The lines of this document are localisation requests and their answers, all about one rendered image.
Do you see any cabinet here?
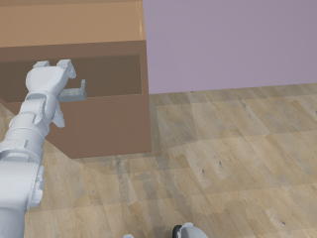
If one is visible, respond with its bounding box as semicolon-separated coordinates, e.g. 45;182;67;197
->
0;0;152;159

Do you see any drawer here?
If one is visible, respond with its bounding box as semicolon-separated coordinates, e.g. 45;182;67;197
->
0;54;142;103

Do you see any left robot forearm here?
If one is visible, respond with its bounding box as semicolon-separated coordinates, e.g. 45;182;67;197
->
0;90;57;165

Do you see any left robot hand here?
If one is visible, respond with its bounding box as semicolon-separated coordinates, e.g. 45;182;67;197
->
26;59;76;128

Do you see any robot right foot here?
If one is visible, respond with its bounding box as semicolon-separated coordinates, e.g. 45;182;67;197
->
172;225;182;238

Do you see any left robot upper arm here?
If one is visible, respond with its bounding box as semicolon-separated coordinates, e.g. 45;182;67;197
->
0;160;46;238

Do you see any right robot thigh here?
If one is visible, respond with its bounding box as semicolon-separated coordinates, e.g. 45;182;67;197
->
176;226;208;238

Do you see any handle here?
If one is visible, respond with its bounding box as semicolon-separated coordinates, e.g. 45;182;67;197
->
56;79;87;102

